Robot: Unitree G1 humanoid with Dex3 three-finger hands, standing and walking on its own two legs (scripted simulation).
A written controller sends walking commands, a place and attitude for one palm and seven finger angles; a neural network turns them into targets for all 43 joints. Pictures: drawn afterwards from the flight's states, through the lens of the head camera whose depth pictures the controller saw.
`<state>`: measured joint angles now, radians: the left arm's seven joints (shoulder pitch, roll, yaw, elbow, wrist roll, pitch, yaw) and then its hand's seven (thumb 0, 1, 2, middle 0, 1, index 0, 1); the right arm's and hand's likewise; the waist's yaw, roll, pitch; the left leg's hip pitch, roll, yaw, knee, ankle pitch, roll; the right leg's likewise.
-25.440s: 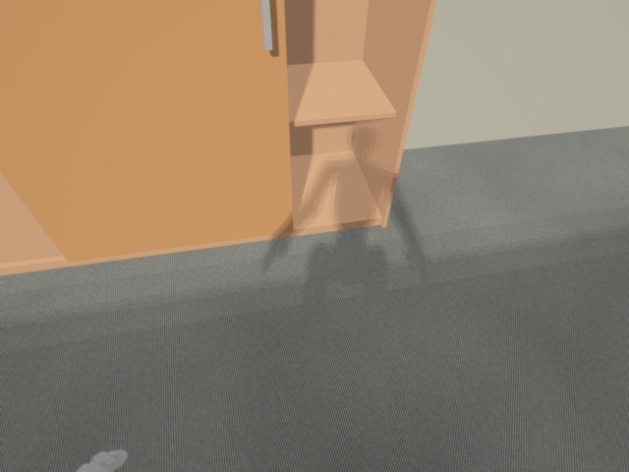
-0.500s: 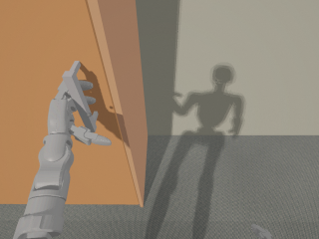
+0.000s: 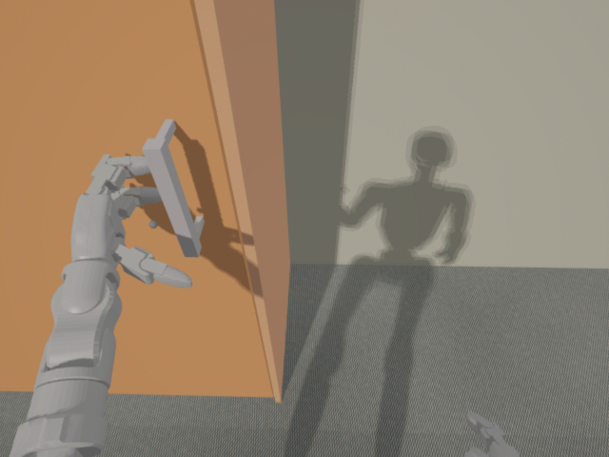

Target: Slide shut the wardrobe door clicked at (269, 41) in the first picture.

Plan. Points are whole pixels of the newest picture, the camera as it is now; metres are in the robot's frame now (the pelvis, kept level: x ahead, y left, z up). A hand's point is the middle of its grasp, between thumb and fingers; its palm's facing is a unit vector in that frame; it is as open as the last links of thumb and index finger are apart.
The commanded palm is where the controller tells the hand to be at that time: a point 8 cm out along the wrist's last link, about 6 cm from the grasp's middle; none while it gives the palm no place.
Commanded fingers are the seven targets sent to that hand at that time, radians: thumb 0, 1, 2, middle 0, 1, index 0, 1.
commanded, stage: slip the hand off the handle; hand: left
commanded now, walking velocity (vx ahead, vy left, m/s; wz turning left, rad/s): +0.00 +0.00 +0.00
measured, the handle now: (181, 193) +0.39 +0.19 +0.16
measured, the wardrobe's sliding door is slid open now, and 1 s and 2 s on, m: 0.00 0.00 0.00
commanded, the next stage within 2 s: draw the hand back to the body in 0.92 s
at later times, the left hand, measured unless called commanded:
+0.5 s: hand (122, 251) +0.31 +0.24 +0.14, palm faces +0.19 -0.97 -0.17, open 14.7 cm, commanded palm +0.27 +0.29 +0.15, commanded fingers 0.00 -0.55 0.20 -0.25 -1.15 -0.25 -1.15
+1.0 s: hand (100, 305) +0.24 +0.24 +0.14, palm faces +0.22 -0.96 -0.18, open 14.7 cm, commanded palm +0.20 +0.29 +0.15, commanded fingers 0.00 -0.55 0.20 -0.25 -1.15 -0.25 -1.15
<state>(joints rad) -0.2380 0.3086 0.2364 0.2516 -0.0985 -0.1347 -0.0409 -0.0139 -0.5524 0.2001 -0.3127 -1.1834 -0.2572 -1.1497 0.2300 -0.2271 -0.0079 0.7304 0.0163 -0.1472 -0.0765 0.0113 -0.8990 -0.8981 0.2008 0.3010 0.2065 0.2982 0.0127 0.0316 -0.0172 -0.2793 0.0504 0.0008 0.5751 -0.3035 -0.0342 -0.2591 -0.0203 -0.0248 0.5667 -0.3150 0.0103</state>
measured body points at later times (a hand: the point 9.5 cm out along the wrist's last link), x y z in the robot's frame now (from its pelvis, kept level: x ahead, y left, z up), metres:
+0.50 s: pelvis -0.01 +0.01 +0.00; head -0.01 +0.00 +0.45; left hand +0.29 +0.29 +0.15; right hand +0.11 -0.24 -0.11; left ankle +0.00 +0.14 -0.73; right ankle -0.01 -0.13 -0.73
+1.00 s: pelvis -0.01 -0.01 +0.00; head -0.02 -0.02 +0.45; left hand +0.22 +0.29 +0.15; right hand +0.18 -0.23 -0.08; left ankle +0.00 +0.14 -0.73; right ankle -0.01 -0.13 -0.73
